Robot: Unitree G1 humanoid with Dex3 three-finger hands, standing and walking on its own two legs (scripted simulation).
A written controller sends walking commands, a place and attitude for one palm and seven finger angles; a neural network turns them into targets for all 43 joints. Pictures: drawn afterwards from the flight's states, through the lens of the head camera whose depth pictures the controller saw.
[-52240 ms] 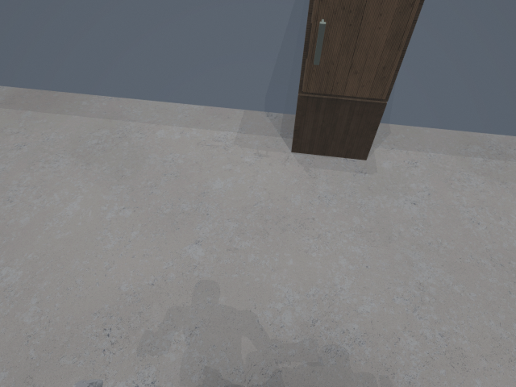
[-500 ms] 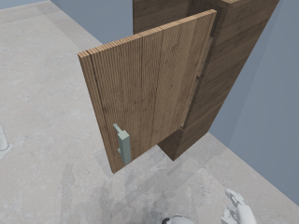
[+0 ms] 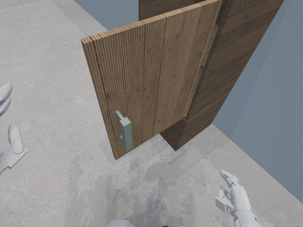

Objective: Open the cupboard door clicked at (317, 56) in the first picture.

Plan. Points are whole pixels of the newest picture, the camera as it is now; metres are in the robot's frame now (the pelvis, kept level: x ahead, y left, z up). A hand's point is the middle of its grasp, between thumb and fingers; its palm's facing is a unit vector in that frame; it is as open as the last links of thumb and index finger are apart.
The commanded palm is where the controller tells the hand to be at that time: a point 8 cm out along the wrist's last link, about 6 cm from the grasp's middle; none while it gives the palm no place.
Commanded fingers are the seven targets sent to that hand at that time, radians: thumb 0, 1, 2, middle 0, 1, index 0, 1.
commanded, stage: step back with the hand held close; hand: left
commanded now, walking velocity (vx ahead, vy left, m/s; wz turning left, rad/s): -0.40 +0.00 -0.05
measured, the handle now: (123, 131) +0.41 +0.11 -0.08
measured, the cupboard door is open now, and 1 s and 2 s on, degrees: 88 88 88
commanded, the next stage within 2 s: stop stepping back and stand still in 0.18 s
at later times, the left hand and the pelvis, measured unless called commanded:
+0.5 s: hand out of the picture +0.09 +0.22 +0.16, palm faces +0.33 -0.80 -0.51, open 7.4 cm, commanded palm +0.02 +0.26 +0.19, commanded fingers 0.00 0.90 0.90 -0.20 -0.30 -0.20 -0.30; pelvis -0.13 -0.03 +0.01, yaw -3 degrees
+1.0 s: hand out of the picture +0.04 +0.24 +0.17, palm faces +0.43 -0.80 -0.43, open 7.4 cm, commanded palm -0.01 +0.28 +0.19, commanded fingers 0.00 0.90 0.90 -0.20 -0.30 -0.20 -0.30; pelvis -0.16 -0.02 +0.00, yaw -2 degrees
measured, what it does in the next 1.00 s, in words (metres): walks backwards: right foot, then left foot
